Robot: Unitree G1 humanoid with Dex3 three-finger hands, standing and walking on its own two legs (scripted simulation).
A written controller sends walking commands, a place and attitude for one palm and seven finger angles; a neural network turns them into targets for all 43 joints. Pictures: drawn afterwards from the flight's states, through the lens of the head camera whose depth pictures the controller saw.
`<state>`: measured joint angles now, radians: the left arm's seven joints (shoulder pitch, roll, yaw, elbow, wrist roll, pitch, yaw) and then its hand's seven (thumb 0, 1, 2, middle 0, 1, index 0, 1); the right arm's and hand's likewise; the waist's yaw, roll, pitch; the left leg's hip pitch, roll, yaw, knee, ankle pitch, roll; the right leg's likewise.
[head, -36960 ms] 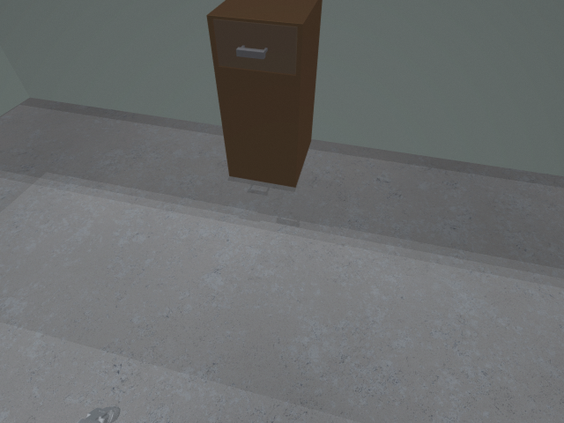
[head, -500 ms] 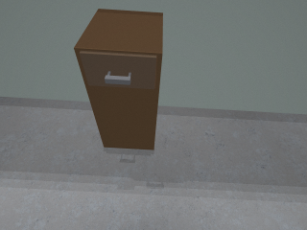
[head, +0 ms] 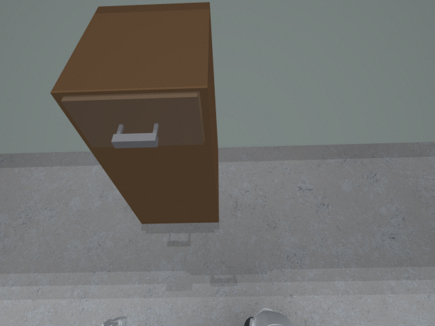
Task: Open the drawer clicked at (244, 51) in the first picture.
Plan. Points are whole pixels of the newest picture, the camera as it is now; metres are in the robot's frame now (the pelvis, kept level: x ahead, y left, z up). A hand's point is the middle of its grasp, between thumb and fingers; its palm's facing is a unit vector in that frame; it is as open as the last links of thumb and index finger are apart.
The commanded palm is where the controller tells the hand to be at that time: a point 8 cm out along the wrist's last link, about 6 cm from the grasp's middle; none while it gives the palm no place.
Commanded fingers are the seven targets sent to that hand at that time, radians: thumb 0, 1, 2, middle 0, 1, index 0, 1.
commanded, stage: come to a stop and stand still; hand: left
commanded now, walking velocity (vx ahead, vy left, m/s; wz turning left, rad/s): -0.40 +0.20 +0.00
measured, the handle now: (137, 134) +0.56 +0.23 -0.04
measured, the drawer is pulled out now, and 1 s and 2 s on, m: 0.02 0.02 0.02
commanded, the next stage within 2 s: look again from close up in 1.70 s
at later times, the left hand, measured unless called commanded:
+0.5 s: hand out of the picture +0.09 +0.24 -0.17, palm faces +0.11 -0.97 -0.23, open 7.4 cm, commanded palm none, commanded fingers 0.00 0.90 0.90 -0.20 -0.30 -0.20 -0.30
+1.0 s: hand out of the picture +0.08 +0.16 -0.15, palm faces +0.02 -0.97 -0.23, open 7.4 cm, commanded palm none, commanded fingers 0.00 0.90 0.90 -0.20 -0.30 -0.20 -0.30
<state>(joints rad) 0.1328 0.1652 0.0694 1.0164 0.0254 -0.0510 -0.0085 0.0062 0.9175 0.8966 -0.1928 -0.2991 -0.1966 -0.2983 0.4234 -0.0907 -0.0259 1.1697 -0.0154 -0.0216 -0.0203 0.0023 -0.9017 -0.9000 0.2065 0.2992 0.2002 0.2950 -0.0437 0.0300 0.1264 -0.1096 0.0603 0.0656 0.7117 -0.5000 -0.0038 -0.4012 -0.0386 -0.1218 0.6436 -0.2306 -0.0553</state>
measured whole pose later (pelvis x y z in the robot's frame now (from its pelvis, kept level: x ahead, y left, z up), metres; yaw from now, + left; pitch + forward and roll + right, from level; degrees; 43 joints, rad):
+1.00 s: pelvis +0.03 -0.03 +0.02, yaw +1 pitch -1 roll +0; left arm 0.19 0.15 0.04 1.04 0.02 0.02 0.03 0.01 0.91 0.90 -0.20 -0.30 -0.20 -0.30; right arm 0.25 -0.21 -0.05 1.07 -0.01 0.04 -0.03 0.00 -0.91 -0.90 0.20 0.30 0.20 0.29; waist -0.04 0.03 0.09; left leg -0.26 0.04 0.02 0.60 -0.35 -0.02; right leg -0.14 0.01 -0.05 0.50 -0.34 -0.04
